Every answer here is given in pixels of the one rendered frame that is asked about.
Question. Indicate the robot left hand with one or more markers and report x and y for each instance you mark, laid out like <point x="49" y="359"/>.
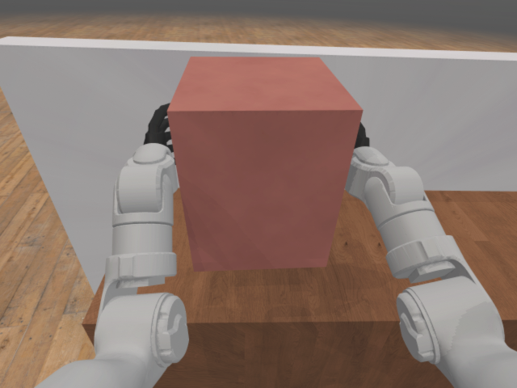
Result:
<point x="157" y="127"/>

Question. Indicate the carton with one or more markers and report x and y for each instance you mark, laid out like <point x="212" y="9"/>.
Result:
<point x="262" y="147"/>

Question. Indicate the robot left forearm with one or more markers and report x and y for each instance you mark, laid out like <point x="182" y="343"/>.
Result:
<point x="142" y="219"/>

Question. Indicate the robot right forearm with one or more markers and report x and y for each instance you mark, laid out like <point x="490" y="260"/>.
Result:
<point x="417" y="245"/>

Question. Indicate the robot right upper arm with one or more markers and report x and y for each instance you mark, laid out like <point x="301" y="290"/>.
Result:
<point x="451" y="324"/>

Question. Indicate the pedestal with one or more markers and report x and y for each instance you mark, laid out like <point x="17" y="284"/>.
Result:
<point x="328" y="327"/>

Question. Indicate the robot right hand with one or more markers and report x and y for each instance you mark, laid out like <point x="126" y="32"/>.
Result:
<point x="361" y="139"/>

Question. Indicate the robot left upper arm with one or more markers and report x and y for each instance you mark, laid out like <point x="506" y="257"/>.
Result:
<point x="138" y="336"/>

